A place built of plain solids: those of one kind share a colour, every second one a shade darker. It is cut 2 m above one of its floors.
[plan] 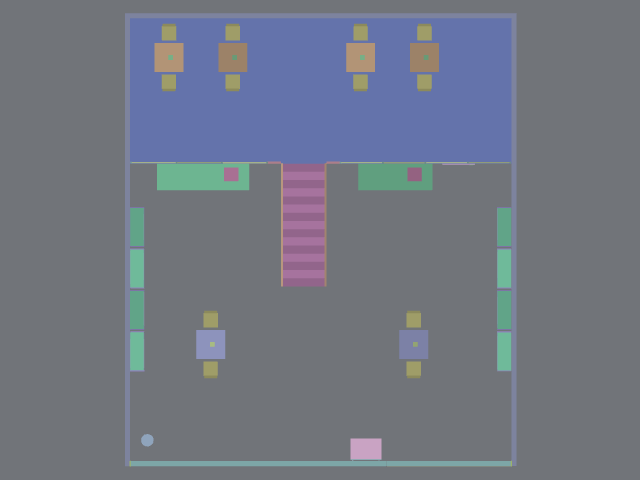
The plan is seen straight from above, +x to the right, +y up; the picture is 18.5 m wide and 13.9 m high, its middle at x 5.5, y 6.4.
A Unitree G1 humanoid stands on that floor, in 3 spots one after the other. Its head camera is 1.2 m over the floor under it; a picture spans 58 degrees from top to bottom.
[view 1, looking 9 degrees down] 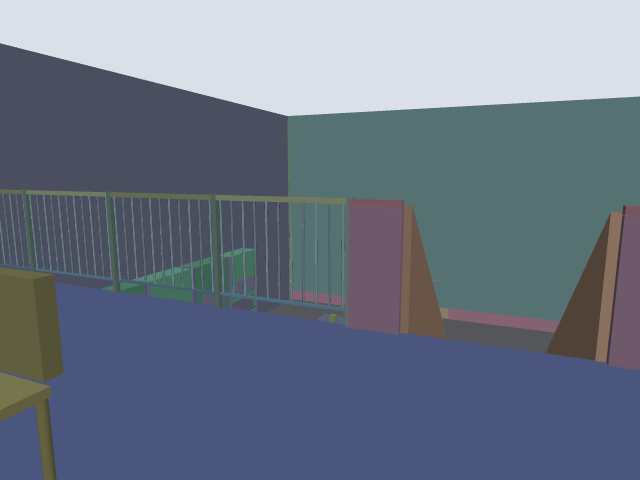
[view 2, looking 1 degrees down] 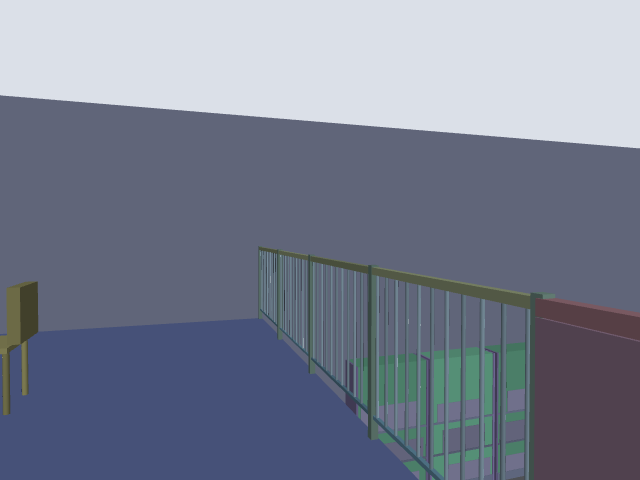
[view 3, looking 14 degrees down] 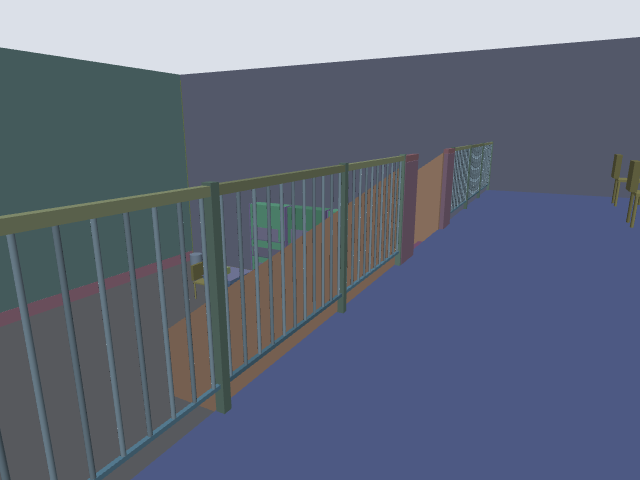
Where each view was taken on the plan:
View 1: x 5.03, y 11.72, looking -67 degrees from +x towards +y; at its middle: window_wall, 12.89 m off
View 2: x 5.03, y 9.71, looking -18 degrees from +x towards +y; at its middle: wall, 6.32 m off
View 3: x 9.84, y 9.81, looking -152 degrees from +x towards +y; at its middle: stair_guard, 4.84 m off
